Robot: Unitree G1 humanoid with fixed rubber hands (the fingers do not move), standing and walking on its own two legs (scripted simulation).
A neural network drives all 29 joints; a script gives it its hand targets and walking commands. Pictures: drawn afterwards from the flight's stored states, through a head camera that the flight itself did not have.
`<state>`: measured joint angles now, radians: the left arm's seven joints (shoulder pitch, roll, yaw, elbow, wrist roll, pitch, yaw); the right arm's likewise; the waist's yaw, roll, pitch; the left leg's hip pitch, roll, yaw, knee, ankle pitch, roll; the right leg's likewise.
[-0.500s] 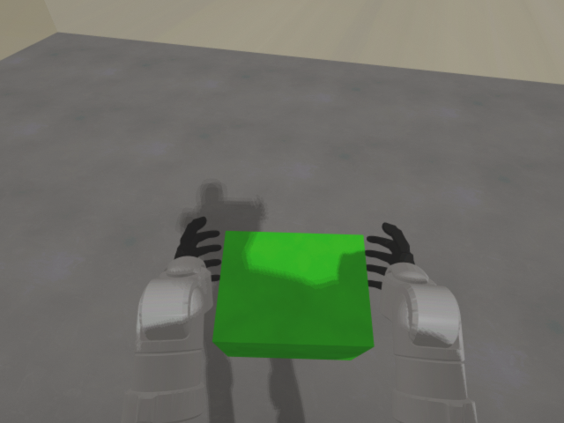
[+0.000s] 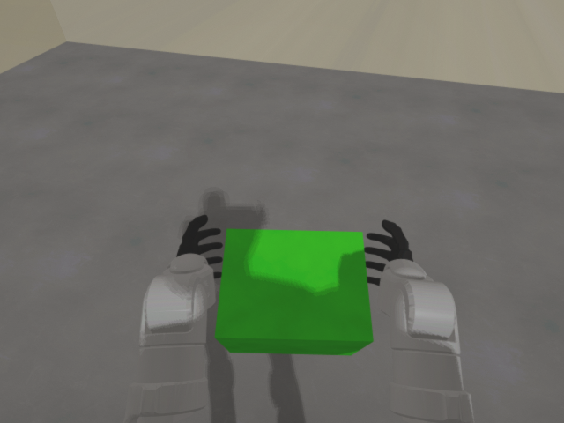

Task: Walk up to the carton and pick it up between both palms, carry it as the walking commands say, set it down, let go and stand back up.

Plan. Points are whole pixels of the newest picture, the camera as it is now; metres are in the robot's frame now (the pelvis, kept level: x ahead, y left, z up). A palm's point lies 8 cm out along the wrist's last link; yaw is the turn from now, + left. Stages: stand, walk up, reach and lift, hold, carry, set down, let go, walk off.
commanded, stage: carry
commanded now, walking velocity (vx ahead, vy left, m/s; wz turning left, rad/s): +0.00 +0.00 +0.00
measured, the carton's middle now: (292, 295) +0.32 +0.00 +0.01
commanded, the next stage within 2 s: hold in 1.44 s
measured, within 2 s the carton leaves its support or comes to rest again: neither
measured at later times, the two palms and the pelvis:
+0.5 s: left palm (190, 275) +0.29 +0.14 +0.10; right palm (400, 280) +0.29 -0.14 +0.10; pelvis -0.01 +0.00 +0.00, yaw +0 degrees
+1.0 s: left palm (190, 270) +0.28 +0.13 +0.12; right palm (408, 277) +0.28 -0.14 +0.12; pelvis -0.02 +0.00 +0.00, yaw +0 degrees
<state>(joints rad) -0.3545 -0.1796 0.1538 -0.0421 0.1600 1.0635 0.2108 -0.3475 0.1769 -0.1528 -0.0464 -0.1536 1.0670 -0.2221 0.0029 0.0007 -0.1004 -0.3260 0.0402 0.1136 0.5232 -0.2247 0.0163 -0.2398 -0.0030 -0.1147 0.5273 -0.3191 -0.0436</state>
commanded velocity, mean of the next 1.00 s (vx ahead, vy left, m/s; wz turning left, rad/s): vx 0.00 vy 0.00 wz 0.00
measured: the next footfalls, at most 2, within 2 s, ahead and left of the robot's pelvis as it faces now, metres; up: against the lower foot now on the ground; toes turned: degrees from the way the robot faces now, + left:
none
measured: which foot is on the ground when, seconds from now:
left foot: down 0.00-1.00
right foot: down 0.00-1.00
